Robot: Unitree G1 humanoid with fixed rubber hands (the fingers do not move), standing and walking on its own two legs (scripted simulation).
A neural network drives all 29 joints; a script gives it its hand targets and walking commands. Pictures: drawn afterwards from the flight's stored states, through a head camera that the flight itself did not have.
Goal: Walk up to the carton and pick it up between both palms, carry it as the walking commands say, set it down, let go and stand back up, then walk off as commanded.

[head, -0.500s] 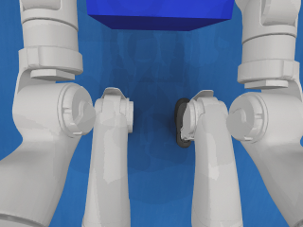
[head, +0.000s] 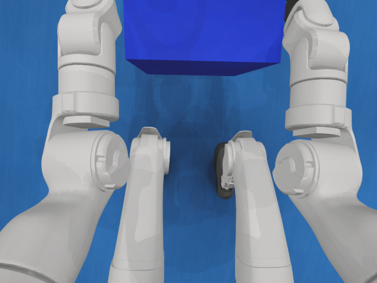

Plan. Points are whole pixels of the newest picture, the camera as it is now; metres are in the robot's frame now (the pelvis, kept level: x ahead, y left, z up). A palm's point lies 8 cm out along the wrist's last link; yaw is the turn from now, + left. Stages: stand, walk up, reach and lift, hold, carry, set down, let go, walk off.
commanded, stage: reach and lift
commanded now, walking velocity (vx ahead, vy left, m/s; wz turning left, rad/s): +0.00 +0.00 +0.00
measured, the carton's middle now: (197, 12) +0.55 +0.02 -0.13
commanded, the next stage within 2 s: none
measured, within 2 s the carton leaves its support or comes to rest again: neither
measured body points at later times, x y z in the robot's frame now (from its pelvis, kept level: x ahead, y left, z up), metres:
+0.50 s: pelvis +0.05 +0.00 +0.07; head +0.25 +0.02 +0.47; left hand +0.53 +0.17 +0.05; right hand +0.53 -0.13 +0.05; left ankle +0.15 +0.13 -0.49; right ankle +0.14 -0.14 -0.49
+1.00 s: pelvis +0.10 +0.00 +0.15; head +0.25 +0.03 +0.57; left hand +0.51 +0.16 +0.11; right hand +0.51 -0.14 +0.11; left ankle +0.15 +0.13 -0.49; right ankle +0.14 -0.14 -0.49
